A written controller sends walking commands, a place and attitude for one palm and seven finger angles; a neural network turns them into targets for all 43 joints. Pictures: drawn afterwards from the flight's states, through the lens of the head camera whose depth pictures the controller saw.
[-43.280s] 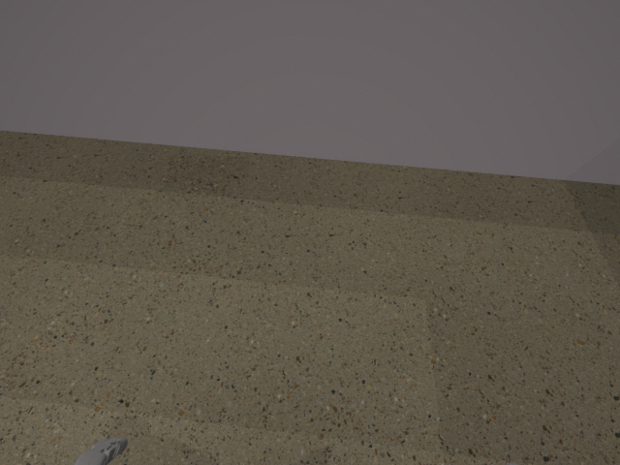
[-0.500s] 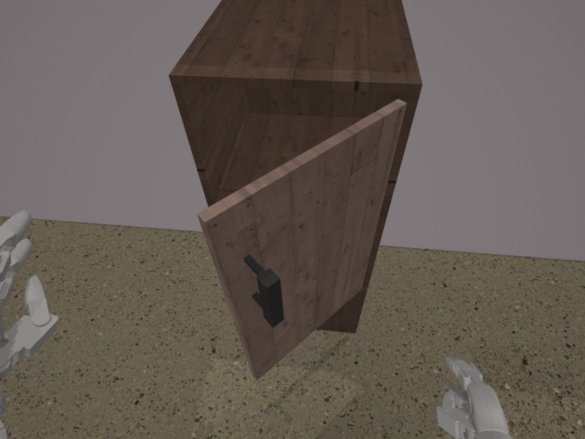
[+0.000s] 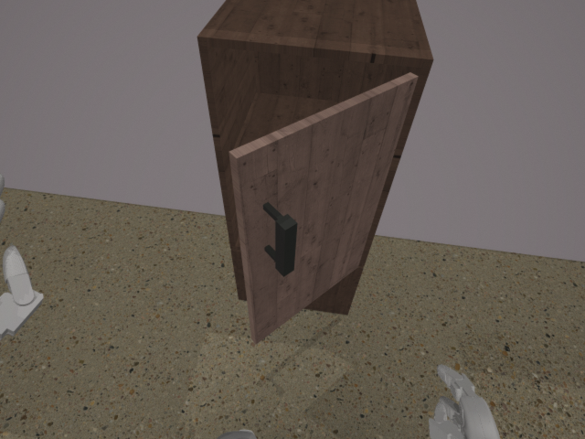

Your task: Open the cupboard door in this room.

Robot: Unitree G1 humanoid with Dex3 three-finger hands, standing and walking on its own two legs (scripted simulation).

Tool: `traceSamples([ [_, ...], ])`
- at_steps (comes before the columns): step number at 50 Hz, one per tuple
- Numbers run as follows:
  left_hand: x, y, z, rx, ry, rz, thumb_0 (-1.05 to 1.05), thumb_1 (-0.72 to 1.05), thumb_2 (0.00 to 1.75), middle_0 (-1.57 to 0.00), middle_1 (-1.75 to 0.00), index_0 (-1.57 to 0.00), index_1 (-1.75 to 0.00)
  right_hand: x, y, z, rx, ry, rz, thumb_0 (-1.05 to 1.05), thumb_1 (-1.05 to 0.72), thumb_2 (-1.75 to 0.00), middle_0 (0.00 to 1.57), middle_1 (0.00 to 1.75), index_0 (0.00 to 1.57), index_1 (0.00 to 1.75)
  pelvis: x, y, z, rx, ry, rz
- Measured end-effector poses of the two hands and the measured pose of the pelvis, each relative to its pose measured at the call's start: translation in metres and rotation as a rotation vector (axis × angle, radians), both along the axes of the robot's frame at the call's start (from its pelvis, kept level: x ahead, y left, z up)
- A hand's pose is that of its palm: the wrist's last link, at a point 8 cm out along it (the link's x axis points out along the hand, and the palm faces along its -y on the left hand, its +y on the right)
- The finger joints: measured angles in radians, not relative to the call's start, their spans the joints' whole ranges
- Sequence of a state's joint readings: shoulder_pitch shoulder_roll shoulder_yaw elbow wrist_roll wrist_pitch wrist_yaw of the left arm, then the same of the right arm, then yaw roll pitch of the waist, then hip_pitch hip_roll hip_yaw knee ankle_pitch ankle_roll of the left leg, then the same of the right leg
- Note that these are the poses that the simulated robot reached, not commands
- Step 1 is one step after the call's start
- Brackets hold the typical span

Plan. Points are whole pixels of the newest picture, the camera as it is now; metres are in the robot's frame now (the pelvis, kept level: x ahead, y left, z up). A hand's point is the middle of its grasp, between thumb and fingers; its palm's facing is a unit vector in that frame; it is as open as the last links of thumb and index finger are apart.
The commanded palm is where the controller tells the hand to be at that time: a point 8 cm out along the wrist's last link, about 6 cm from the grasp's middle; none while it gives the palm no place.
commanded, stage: step back with the hand held close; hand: left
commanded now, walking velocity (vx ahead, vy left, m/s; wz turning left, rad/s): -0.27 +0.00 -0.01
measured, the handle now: (277, 239) +0.41 +0.06 +0.02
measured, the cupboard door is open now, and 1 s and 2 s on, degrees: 47 47 47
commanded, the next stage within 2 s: stop stepping back and stand still in 0.34 s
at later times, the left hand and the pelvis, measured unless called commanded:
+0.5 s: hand (39, 375) +0.14 +0.23 +0.17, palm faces +0.31 -0.83 -0.46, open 7.4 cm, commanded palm +0.07 +0.28 +0.19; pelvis -0.09 -0.01 +0.01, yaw -3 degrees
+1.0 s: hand out of the picture +0.07 +0.26 +0.17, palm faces +0.46 -0.81 -0.36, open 7.4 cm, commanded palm +0.00 +0.30 +0.19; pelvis -0.14 +0.00 +0.01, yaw +0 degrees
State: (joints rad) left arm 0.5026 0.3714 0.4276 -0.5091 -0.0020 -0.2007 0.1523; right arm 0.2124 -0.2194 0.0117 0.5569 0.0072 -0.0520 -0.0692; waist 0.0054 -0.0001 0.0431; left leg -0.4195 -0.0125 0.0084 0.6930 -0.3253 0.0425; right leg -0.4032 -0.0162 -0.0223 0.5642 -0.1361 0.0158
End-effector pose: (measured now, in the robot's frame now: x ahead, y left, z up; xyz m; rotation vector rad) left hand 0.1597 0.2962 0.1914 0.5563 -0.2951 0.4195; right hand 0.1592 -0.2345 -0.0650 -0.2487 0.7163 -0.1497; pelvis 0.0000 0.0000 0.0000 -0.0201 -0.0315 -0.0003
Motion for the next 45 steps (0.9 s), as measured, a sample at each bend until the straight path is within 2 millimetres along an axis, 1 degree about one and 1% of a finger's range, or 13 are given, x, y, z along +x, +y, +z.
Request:
traceSamples([
  [4, -0.009, 0.0, 0.002, -0.012, -0.039, -0.033, 0.02, 0.89, 0.9, -0.22, -0.3, -0.21, -0.3, -0.019, -0.003, -0.002, -0.029, 0.03, -0.01, 0.01, -0.91, -0.9, 0.2, 0.3, 0.2, 0.3, -0.013, 0.004, -0.002, -0.006, 0.007, 0.003],
  [8, -0.016, 0.007, 0.005, 0.023, -0.036, -0.058, 0.02, 0.89, 0.9, -0.22, -0.3, -0.21, -0.3, -0.039, -0.003, -0.002, -0.049, 0.044, -0.04, 0.01, -0.91, -0.9, 0.2, 0.3, 0.2, 0.3, -0.027, 0.011, -0.002, -0.032, 0.011, 0.007],
  [12, -0.03, 0.015, 0.018, 0.074, -0.046, -0.04, 0.02, 0.89, 0.9, -0.22, -0.3, -0.21, -0.3, -0.056, 0.004, -0.002, -0.022, 0.053, -0.046, 0.01, -0.91, -0.9, 0.2, 0.3, 0.2, 0.3, -0.038, 0.007, 0.003, -0.052, 0.027, 0.021],
  [15, -0.043, 0.016, 0.018, 0.058, -0.029, -0.011, 0.02, 0.89, 0.9, -0.22, -0.3, -0.21, -0.3, -0.063, 0.009, 0.0, 0.011, 0.047, -0.033, 0.01, -0.91, -0.9, 0.2, 0.3, 0.2, 0.3, -0.044, 0.003, 0.007, -0.046, 0.062, -0.003],
  [18, -0.052, 0.006, 0.007, 0.013, 0.018, -0.008, 0.02, 0.89, 0.9, -0.21, -0.3, -0.21, -0.3, -0.066, 0.011, -0.002, 0.032, 0.033, 0.0, 0.01, -0.91, -0.9, 0.2, 0.3, 0.2, 0.3, -0.057, -0.004, 0.007, -0.029, 0.1, -0.025],
  [21, -0.057, -0.014, -0.006, -0.012, 0.053, -0.061, 0.02, 0.89, 0.9, -0.21, -0.3, -0.21, -0.3, -0.071, 0.006, -0.011, 0.044, 0.03, 0.025, 0.01, -0.9, -0.9, 0.2, 0.3, 0.2, 0.3, -0.078, -0.01, 0.001, -0.01, 0.116, -0.059],
  [24, -0.057, -0.028, -0.006, -0.029, 0.071, -0.132, 0.02, 0.89, 0.9, -0.21, -0.3, -0.21, -0.3, -0.083, 0.0, -0.01, 0.033, 0.068, 0.004, 0.01, -0.91, -0.9, 0.2, 0.3, 0.2, 0.3, -0.086, -0.011, 0.007, -0.01, 0.102, -0.057],
  [27, -0.059, -0.028, 0.003, 0.004, 0.062, -0.172, 0.02, 0.89, 0.9, -0.22, -0.3, -0.21, -0.3, -0.092, -0.006, 0.001, 0.005, 0.056, -0.035, 0.01, -0.91, -0.9, 0.2, 0.3, 0.2, 0.3, -0.087, -0.01, 0.009, -0.001, 0.1, -0.058],
  [30, -0.065, -0.021, 0.009, 0.031, 0.067, -0.172, 0.02, 0.89, 0.9, -0.22, -0.3, -0.21, -0.3, -0.101, -0.013, 0.014, -0.009, 0.009, -0.065, 0.01, -0.91, -0.9, 0.2, 0.3, 0.2, 0.3, -0.096, -0.01, 0.012, 0.012, 0.077, -0.057],
  [35, -0.088, -0.017, 0.015, 0.032, 0.089, -0.123, 0.02, 0.89, 0.9, -0.22, -0.3, -0.21, -0.3, -0.124, -0.02, 0.028, -0.015, -0.068, -0.067, 0.01, -0.91, -0.9, 0.2, 0.3, 0.2, 0.3, -0.113, -0.012, 0.017, 0.014, 0.04, -0.062],
  [38, -0.109, -0.019, 0.012, 0.028, 0.107, -0.094, 0.02, 0.89, 0.9, -0.22, -0.3, -0.21, -0.3, -0.139, -0.026, 0.023, -0.009, -0.072, -0.071, 0.01, -0.91, -0.9, 0.2, 0.3, 0.2, 0.3, -0.122, -0.015, 0.015, 0.012, 0.02, -0.045],
  [41, -0.128, -0.02, 0.005, -0.001, 0.113, -0.063, 0.02, 0.89, 0.9, -0.22, -0.3, -0.21, -0.3, -0.155, -0.03, 0.014, -0.01, -0.021, -0.075, 0.01, -0.91, -0.9, 0.2, 0.3, 0.2, 0.3, -0.128, -0.016, 0.016, 0.01, 0.017, -0.043],
  [45, -0.138, -0.014, -0.003, -0.067, 0.067, -0.013, 0.02, 0.89, 0.9, -0.22, -0.3, -0.21, -0.3, -0.175, -0.033, 0.008, -0.03, 0.059, -0.078, 0.01, -0.91, -0.9, 0.2, 0.3, 0.2, 0.3, -0.13, -0.015, 0.018, 0.025, 0.025, -0.048],
])
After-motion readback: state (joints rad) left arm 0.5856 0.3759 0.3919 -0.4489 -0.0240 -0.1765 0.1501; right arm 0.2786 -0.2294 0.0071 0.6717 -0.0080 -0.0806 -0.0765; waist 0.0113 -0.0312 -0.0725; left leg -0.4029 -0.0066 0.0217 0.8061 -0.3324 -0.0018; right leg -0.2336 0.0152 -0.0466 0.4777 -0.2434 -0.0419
